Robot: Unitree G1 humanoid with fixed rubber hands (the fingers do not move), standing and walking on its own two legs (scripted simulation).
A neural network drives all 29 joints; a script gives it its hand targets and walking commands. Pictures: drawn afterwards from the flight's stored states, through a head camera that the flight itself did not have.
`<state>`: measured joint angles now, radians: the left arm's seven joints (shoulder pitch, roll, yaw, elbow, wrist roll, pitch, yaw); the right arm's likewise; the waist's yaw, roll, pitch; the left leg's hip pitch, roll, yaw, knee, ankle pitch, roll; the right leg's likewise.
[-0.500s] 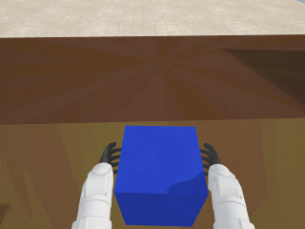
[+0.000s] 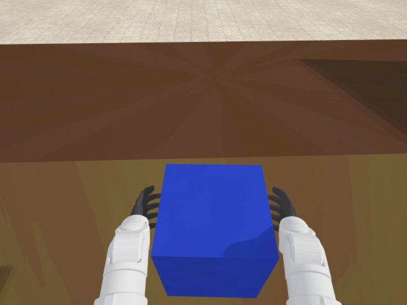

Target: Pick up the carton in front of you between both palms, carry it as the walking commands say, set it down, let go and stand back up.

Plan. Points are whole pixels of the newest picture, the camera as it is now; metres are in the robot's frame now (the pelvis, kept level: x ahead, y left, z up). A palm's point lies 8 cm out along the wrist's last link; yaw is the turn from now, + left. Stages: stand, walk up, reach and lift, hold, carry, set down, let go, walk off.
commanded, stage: reach and lift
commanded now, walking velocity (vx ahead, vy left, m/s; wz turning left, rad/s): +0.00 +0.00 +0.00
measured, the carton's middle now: (212, 233) +0.31 +0.00 -0.04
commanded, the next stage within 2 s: hold in 0.32 s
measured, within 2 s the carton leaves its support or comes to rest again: neither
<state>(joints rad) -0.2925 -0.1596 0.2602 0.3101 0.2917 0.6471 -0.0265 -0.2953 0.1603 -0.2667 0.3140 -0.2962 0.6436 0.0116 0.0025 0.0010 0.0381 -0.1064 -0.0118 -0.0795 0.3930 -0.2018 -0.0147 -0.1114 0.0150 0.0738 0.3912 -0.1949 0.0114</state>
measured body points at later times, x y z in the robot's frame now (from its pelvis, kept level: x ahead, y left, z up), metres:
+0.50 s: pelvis +0.00 +0.00 +0.00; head -0.04 +0.00 +0.45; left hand +0.30 +0.15 +0.04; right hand +0.30 -0.15 +0.04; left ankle +0.01 +0.13 -0.74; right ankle +0.02 -0.13 -0.74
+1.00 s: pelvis -0.01 +0.00 +0.00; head -0.05 +0.00 +0.45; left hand +0.30 +0.15 +0.04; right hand +0.30 -0.15 +0.04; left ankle +0.01 +0.13 -0.74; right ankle +0.02 -0.13 -0.74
